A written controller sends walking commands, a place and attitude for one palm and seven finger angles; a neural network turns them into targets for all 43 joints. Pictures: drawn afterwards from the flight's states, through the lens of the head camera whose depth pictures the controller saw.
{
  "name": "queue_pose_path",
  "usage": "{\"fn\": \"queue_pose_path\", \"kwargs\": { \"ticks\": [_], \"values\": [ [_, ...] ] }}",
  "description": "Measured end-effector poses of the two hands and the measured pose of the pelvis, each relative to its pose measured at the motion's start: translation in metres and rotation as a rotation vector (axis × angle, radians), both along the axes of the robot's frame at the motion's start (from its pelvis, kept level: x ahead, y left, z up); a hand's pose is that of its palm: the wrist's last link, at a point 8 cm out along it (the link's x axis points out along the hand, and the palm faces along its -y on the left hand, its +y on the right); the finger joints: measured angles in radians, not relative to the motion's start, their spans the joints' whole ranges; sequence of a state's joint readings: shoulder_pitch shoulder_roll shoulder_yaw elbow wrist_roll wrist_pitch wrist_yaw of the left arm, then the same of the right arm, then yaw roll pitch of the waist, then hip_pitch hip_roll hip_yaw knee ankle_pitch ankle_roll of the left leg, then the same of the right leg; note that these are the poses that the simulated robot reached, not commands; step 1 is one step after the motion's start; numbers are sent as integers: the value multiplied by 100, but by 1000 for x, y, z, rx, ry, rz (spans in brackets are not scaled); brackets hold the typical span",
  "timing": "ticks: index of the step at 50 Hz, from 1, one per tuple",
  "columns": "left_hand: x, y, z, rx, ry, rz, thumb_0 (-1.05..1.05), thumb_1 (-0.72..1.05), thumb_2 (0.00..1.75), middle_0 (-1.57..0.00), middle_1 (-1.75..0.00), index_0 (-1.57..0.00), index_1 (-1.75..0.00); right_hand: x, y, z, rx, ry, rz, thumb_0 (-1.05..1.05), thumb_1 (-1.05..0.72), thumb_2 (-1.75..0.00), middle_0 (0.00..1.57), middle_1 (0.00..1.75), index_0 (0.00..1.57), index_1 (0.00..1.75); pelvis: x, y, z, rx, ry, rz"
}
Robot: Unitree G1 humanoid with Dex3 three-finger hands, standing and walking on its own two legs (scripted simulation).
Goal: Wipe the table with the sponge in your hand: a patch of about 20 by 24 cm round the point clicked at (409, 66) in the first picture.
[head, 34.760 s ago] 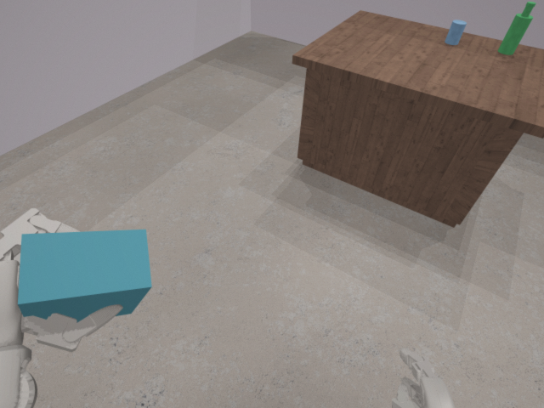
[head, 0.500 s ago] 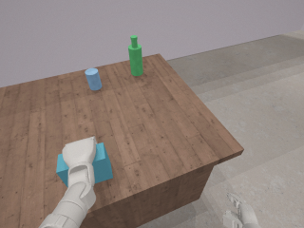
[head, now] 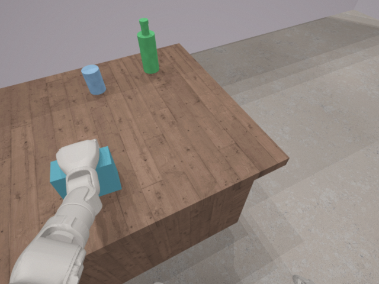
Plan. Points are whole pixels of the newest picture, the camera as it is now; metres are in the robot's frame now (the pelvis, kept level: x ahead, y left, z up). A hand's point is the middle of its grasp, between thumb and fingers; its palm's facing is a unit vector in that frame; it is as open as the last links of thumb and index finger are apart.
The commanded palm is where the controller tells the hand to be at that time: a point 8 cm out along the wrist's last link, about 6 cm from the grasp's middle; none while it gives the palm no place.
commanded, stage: wipe forward along the middle lane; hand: left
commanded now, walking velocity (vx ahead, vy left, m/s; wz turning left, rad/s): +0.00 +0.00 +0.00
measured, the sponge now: (90, 180) +0.37 +0.27 -0.03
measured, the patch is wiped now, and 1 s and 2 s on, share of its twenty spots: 1.00 1.00 1.00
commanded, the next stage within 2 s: slide back across to the first lane in 0.90 s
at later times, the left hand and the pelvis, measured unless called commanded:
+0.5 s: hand (84, 150) +0.43 +0.30 +0.00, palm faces -0.10 +0.00 -0.99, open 10.0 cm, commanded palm +0.42 +0.28 +0.03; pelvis +0.00 +0.01 -0.01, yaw -1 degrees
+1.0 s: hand (83, 136) +0.49 +0.32 +0.00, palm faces -0.12 +0.00 -0.99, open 10.0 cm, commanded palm +0.47 +0.30 +0.03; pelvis +0.02 +0.03 -0.02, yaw -1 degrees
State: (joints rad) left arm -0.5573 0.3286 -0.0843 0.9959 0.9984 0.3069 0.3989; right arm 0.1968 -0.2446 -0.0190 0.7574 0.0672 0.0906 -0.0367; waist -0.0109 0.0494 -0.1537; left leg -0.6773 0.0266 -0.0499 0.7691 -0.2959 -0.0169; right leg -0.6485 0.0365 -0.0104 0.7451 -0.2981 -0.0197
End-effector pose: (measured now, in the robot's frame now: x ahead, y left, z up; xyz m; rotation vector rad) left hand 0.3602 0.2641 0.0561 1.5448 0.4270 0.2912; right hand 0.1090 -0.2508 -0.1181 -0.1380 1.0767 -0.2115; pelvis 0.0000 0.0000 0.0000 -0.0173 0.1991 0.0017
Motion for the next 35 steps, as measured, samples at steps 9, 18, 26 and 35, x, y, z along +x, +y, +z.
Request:
{"fn": "queue_pose_path", "kwargs": {
  "ticks": [9,18,26,35],
  "values": [
    [21,12,0,10,7,5,0,-51,106,-73,-134,-75,-135,-32,-7,-6,-24,57,-36,1,-91,-90,20,30,20,30,-5,2,-5,-8,40,-3],
    [42,19,0,11,10,10,0,-52,106,-73,-134,-76,-135,-42,1,-10,-20,90,-38,1,-91,-90,20,30,20,30,-3,9,-9,-17,75,-4],
    [64,27,1,19,19,17,0,-52,106,-74,-133,-76,-135,-39,10,-10,-23,92,-33,1,-91,-90,20,30,20,30,1,15,-12,-25,105,-3],
    [87,36,0,12,28,27,0,-52,106,-74,-133,-77,-135,-42,17,-10,-30,128,-36,1,-91,-90,20,30,20,30,8,23,-14,-33,137,-8]
  ]
}}
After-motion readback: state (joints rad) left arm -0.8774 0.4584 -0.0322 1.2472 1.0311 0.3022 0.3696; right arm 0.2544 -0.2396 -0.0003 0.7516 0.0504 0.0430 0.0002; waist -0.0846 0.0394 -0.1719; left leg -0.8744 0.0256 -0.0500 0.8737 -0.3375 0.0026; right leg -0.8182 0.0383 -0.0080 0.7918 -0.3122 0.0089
